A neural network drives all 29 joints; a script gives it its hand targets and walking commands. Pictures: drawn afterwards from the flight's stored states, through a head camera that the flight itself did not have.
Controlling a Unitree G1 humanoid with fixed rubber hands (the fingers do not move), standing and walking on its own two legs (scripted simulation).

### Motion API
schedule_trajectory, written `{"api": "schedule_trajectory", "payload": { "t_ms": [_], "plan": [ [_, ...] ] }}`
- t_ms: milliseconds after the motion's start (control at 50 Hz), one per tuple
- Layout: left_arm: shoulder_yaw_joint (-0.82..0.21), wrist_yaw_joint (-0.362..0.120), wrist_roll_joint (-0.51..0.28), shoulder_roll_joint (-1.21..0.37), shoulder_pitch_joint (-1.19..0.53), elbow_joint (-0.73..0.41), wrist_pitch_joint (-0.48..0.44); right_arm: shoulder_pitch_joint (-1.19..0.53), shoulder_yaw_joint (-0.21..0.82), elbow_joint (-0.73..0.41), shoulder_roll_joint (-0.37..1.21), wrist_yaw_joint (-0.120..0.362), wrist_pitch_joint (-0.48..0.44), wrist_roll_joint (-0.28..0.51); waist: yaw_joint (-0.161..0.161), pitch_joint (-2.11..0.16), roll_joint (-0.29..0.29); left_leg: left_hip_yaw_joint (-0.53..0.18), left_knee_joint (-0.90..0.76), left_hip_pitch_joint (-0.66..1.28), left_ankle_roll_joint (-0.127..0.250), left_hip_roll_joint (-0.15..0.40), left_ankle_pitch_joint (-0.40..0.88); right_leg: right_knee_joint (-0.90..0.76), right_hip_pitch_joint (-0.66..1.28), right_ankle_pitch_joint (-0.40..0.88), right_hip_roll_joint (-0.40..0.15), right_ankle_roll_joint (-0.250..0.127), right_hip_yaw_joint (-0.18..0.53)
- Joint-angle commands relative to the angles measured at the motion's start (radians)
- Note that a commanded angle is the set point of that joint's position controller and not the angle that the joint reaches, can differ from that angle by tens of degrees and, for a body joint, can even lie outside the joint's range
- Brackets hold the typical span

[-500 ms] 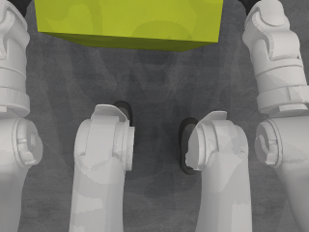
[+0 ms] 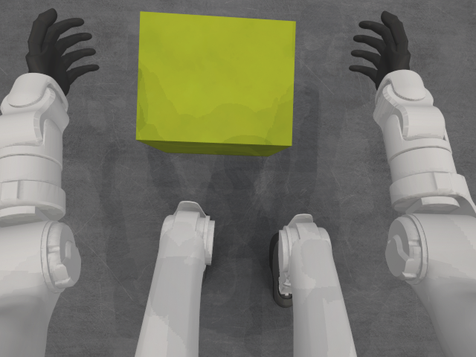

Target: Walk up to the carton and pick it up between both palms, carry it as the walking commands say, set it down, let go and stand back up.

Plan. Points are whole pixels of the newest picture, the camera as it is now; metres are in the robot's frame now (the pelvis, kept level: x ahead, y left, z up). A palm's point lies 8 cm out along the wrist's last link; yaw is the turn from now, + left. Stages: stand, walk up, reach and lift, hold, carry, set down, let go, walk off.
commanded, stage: set down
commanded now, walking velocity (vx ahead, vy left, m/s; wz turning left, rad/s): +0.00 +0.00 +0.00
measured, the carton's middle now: (218, 99) +0.54 +0.10 -0.36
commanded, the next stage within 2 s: let go in 0.64 s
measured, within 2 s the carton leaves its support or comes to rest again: neither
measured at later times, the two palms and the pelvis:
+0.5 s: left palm out of the picture +0.47 +0.34 +0.04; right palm (456, 12) +0.54 -0.14 +0.04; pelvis +0.04 +0.01 +0.14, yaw +1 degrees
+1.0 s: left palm out of the picture +0.33 +0.33 +0.10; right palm out of the picture +0.42 -0.15 +0.10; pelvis +0.05 +0.00 +0.21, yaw +4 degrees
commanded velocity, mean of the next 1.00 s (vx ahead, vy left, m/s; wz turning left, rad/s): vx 0.00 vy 0.00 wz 0.00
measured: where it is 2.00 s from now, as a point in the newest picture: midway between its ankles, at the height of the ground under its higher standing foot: (239, 272)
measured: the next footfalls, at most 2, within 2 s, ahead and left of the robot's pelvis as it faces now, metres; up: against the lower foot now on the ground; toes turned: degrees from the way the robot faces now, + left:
none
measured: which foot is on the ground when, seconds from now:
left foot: down 0.00-1.00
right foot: down 0.00-1.00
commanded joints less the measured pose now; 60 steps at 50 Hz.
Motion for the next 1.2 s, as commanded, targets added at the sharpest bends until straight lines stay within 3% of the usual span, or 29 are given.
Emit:
{"api": "schedule_trajectory", "payload": {
  "t_ms": [0, 100, 120, 140, 160, 200, 220, 320, 360, 380, 400, 440, 480, 500, 540, 580, 620, 660, 680, 720, 740, 820, 840, 1040, 1080, 1100, 1140, 1160, 1180],
  "plan": [
    [0.097, 0.004, 0.052, 0.290, -0.235, -0.186, -0.020, -0.285, 0.064, -0.176, -0.098, 0.016, 0.002, 0.047, 0.127, -1.196, -0.025, 0.096, -0.251, 0.839, 0.002, -0.017, 0.318, -0.261, 0.438, 0.151, 0.025, -0.022, -0.098],
    [0.096, -0.028, 0.024, 0.293, -0.187, -0.253, -0.023, -0.212, 0.060, -0.199, -0.067, 0.003, 0.014, 0.044, 0.100, -1.274, -0.052, 0.118, -0.310, 0.886, 0.003, -0.031, 0.390, -0.351, 0.609, 0.259, 0.025, -0.010, -0.083],
    [0.080, -0.037, 0.018, 0.266, -0.195, -0.207, -0.023, -0.221, 0.033, -0.172, -0.064, 0.005, 0.006, 0.048, 0.076, -1.164, 0.014, 0.112, -0.328, 0.915, 0.000, -0.021, 0.357, -0.375, 0.520, 0.202, 0.025, -0.017, -0.086],
    [0.078, -0.042, 0.006, 0.273, -0.220, -0.240, -0.030, -0.235, 0.003, -0.238, -0.100, 0.001, -0.007, 0.017, 0.038, -1.165, -0.035, 0.096, -0.322, 0.879, 0.003, -0.016, 0.374, -0.368, 0.521, 0.236, 0.019, -0.013, -0.091],
    [0.087, -0.047, 0.022, 0.267, -0.208, -0.228, -0.039, -0.244, -0.010, -0.230, -0.096, -0.003, -0.014, 0.027, 0.074, -1.174, 0.036, 0.101, -0.342, 0.921, -0.007, -0.017, 0.383, -0.393, 0.539, 0.228, 0.016, -0.026, -0.069],
    [0.071, -0.065, 0.022, 0.237, -0.189, -0.192, -0.042, -0.198, -0.030, -0.149, -0.079, -0.007, -0.012, -0.008, 0.038, -1.075, 0.042, 0.092, -0.411, 0.919, -0.014, -0.018, 0.382, -0.455, 0.530, 0.234, 0.021, -0.025, -0.071],
    [0.052, -0.064, 0.039, 0.216, -0.200, -0.173, -0.049, -0.151, -0.112, -0.126, -0.116, -0.006, -0.037, -0.051, -0.030, -1.043, 0.095, 0.071, -0.400, 0.977, -0.026, -0.014, 0.434, -0.459, 0.442, 0.237, 0.026, -0.027, -0.085],
    [0.014, -0.081, 0.012, 0.147, -0.096, -0.157, -0.040, -0.069, -0.078, -0.192, -0.079, 0.002, -0.052, -0.025, -0.012, -1.208, 0.182, 0.034, -0.493, 1.369, -0.032, -0.004, 0.729, -0.578, 0.457, 0.326, 0.038, -0.028, -0.098],
    [0.035, -0.072, 0.011, 0.172, -0.019, -0.199, -0.047, -0.023, -0.092, -0.241, -0.113, 0.010, -0.063, -0.043, -0.010, -1.230, 0.090, 0.028, -0.524, 1.391, -0.029, 0.005, 0.789, -0.623, 0.495, 0.388, 0.027, -0.021, -0.101],
    [0.031, -0.072, 0.014, 0.164, -0.040, -0.369, -0.056, 0.017, -0.108, -0.243, -0.114, 0.014, -0.064, -0.049, -0.025, -1.335, 0.174, 0.032, -0.539, 1.514, -0.043, -0.004, 0.876, -0.647, 0.550, 0.452, 0.037, -0.029, -0.099],
    [0.061, -0.063, 0.044, 0.185, 0.007, -0.228, -0.058, 0.036, -0.086, -0.155, -0.116, 0.024, -0.063, -0.056, 0.011, -1.208, 0.143, 0.018, -0.556, 1.475, -0.037, 0.009, 0.873, -0.659, 0.469, 0.405, 0.026, -0.023, -0.088],
    [0.067, -0.063, 0.049, 0.195, -0.001, -0.280, -0.067, 0.000, -0.078, -0.246, -0.100, 0.035, -0.077, -0.021, 0.031, -1.228, 0.121, 0.001, -0.613, 1.546, -0.022, 0.014, 0.856, -0.716, 0.493, 0.368, 0.031, -0.025, -0.086],
    [0.064, -0.055, 0.075, 0.163, 0.006, -0.154, -0.085, 0.051, -0.076, -0.072, -0.069, 0.059, -0.094, -0.035, 0.014, -0.994, 0.155, -0.017, -0.627, 1.536, -0.026, 0.040, 0.878, -0.744, 0.317, 0.327, 0.027, -0.026, -0.094],
    [0.090, -0.049, 0.074, 0.169, -0.009, -0.205, -0.097, -0.027, -0.081, -0.183, -0.094, 0.069, -0.106, -0.019, 0.049, -1.050, 0.147, -0.014, -0.663, 1.523, -0.027, 0.039, 0.851, -0.756, 0.415, 0.353, 0.020, -0.028, -0.074],
    [0.044, -0.064, 0.062, 0.088, 0.013, -0.083, -0.098, -0.068, -0.038, -0.121, -0.030, 0.081, -0.114, -0.017, 0.045, -0.897, 0.056, -0.006, -0.681, 1.382, -0.019, 0.035, 0.731, -0.772, 0.450, 0.329, 0.003, -0.031, -0.074],
    [0.133, -0.065, 0.109, 0.181, -0.030, -0.046, -0.115, -0.085, 0.013, -0.120, 0.010, 0.077, -0.108, -0.011, 0.141, -0.923, 0.037, 0.025, -0.696, 1.306, -0.003, 0.027, 0.671, -0.797, 0.557, 0.336, -0.015, -0.029, -0.034],
    [0.112, -0.078, 0.072, 0.165, 0.019, -0.086, -0.124, -0.063, -0.003, -0.190, 0.034, 0.065, -0.114, -0.035, 0.092, -1.047, -0.080, 0.042, -0.720, 1.218, 0.012, 0.013, 0.651, -0.805, 0.786, 0.460, -0.017, -0.029, -0.038],
    [0.098, -0.082, 0.100, 0.177, 0.090, 0.011, -0.108, 0.033, -0.032, -0.101, 0.026, 0.048, -0.088, -0.084, 0.079, -1.001, -0.083, 0.065, -0.737, 1.121, 0.011, 0.001, 0.549, -0.790, 0.875, 0.473, -0.019, -0.024, -0.035],
    [0.104, -0.079, 0.101, 0.187, 0.264, -0.094, -0.120, 0.174, -0.024, -0.203, 0.027, 0.031, -0.089, -0.117, 0.096, -1.235, -0.126, 0.081, -0.725, 1.232, 0.018, -0.015, 0.627, -0.772, 1.040, 0.554, -0.012, -0.014, -0.036],
    [0.080, -0.068, 0.111, 0.226, 0.270, -0.238, -0.123, 0.260, -0.051, -0.259, -0.042, 0.012, -0.078, -0.140, 0.071, -1.341, -0.040, 0.095, -0.752, 1.370, 0.015, -0.023, 0.639, -0.794, 1.102, 0.558, -0.009, -0.011, -0.044],
    [0.036, -0.073, 0.111, 0.194, 0.297, -0.206, -0.116, 0.255, -0.013, -0.293, -0.025, -0.004, -0.081, -0.108, 0.053, -1.243, -0.121, 0.075, -0.782, 1.323, 0.039, -0.025, 0.573, -0.811, 1.099, 0.512, -0.014, -0.003, -0.058],
    [-0.004, -0.078, 0.135, 0.153, 0.339, -0.334, -0.104, 0.338, -0.004, -0.399, -0.022, -0.014, -0.081, -0.069, 0.044, -0.988, 0.031, 0.073, -0.860, 1.400, 0.044, -0.020, 0.506, -0.893, 1.005, 0.388, -0.016, -0.025, -0.063],
    [0.021, -0.082, 0.135, 0.148, 0.366, -0.352, -0.104, 0.349, 0.004, -0.498, -0.004, -0.014, -0.099, -0.076, 0.019, -0.991, -0.019, 0.064, -0.861, 1.416, 0.050, -0.018, 0.502, -0.907, 1.033, 0.391, -0.020, -0.017, -0.075],
    [-0.144, -0.056, 0.084, -0.012, 0.784, -0.522, -0.145, 0.969, 0.042, -0.362, 0.042, 0.061, -0.151, -0.071, -0.069, -0.743, 0.253, 0.007, -1.005, 1.925, -0.033, 0.035, 0.512, -1.095, 1.068, 0.268, -0.036, -0.066, -0.069],
    [-0.145, -0.049, 0.107, -0.049, 0.920, -0.475, -0.138, 1.057, 0.045, -0.324, 0.051, 0.074, -0.163, -0.085, -0.064, -0.622, 0.215, 0.007, -1.055, 1.900, -0.027, 0.031, 0.443, -1.145, 1.141, 0.247, -0.039, -0.060, -0.062],
    [-0.152, -0.043, 0.080, -0.046, 0.885, -0.445, -0.144, 0.960, 0.047, -0.353, 0.048, 0.073, -0.181, -0.080, -0.064, -0.529, 0.105, -0.009, -1.076, 1.818, -0.017, 0.036, 0.440, -1.146, 1.120, 0.228, -0.029, -0.045, -0.065],
    [-0.143, -0.033, 0.104, -0.066, 0.963, -0.407, -0.159, 0.978, 0.073, -0.374, 0.056, 0.077, -0.199, -0.072, -0.028, -0.462, 0.108, -0.002, -1.110, 1.754, -0.016, 0.023, 0.469, -1.151, 1.199, 0.273, -0.030, -0.042, -0.060],
    [-0.164, -0.028, 0.130, -0.098, 1.204, -0.451, -0.175, 1.247, 0.095, -0.384, 0.091, 0.079, -0.211, -0.089, -0.044, -0.571, 0.059, 0.003, -1.125, 1.869, -0.022, 0.010, 0.546, -1.180, 1.355, 0.380, -0.022, -0.040, -0.058],
    [-0.155, -0.014, 0.113, -0.068, 1.038, -0.500, -0.191, 1.067, 0.094, -0.429, 0.069, 0.084, -0.229, -0.082, -0.025, -0.459, 0.071, -0.008, -1.130, 1.831, -0.018, 0.012, 0.597, -1.184, 1.248, 0.358, -0.019, -0.039, -0.055]
  ]
}}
